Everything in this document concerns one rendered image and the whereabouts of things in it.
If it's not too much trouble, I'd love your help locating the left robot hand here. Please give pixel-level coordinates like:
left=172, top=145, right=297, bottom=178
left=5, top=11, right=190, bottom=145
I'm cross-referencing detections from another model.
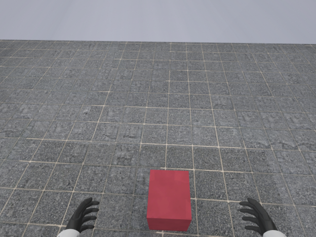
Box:
left=65, top=197, right=99, bottom=233

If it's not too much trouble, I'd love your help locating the right robot hand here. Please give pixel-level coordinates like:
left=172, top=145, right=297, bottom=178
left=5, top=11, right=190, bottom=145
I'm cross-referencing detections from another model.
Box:
left=239, top=197, right=278, bottom=236

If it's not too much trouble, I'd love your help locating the carton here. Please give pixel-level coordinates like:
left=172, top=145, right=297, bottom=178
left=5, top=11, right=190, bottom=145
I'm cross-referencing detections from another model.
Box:
left=147, top=170, right=192, bottom=232

